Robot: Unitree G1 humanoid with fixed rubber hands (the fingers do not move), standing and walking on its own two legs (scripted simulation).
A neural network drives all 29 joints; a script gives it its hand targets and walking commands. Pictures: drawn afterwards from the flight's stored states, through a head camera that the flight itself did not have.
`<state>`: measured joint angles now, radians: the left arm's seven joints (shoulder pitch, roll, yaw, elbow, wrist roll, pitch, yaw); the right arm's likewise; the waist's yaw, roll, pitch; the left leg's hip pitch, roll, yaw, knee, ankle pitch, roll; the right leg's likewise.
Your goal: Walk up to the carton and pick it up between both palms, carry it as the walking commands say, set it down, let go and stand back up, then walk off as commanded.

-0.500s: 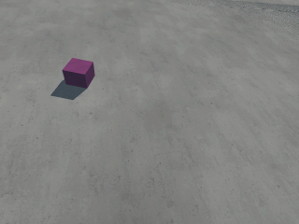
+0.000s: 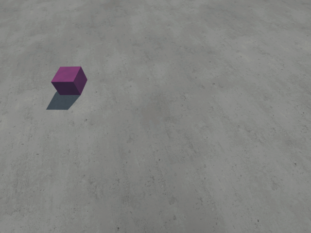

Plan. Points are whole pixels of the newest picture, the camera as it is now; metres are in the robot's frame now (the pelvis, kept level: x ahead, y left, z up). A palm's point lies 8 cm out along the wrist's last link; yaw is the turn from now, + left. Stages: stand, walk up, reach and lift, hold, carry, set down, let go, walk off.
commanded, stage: stand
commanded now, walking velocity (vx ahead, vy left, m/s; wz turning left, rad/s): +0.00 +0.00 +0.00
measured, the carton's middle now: (70, 80) +1.55 +0.79 -0.69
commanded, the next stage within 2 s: none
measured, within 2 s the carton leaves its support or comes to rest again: neither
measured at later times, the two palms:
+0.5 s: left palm out of the picture -0.04 +0.16 -0.13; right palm out of the picture +0.02 -0.28 -0.15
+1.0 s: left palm out of the picture -0.01 +0.22 -0.15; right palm out of the picture -0.03 -0.18 -0.14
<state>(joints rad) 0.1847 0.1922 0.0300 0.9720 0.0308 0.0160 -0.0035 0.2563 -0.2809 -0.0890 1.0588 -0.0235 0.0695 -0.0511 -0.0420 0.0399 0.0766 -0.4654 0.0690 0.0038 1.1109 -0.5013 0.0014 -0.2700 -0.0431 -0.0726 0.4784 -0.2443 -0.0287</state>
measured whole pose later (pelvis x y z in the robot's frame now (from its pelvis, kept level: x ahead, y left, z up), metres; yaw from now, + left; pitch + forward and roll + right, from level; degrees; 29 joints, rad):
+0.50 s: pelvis +0.00 -0.05 +0.00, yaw +0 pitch +0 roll +0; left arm 0.36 0.11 -0.02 1.11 0.01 -0.02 0.05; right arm 0.21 -0.17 -0.04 1.13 0.00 0.06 -0.03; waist 0.01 0.03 0.05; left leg -0.18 0.03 -0.02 0.54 -0.36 -0.01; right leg -0.13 0.08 -0.11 0.28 -0.16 -0.11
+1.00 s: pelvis +0.01 +0.01 +0.00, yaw -1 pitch +0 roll +0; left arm 0.29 0.14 0.00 1.16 0.00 0.00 0.04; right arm 0.32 -0.08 0.02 1.19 -0.01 -0.03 -0.05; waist 0.01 -0.02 0.03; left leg -0.08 -0.04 0.03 0.33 -0.24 0.05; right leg -0.14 0.00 -0.06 0.35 -0.20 -0.02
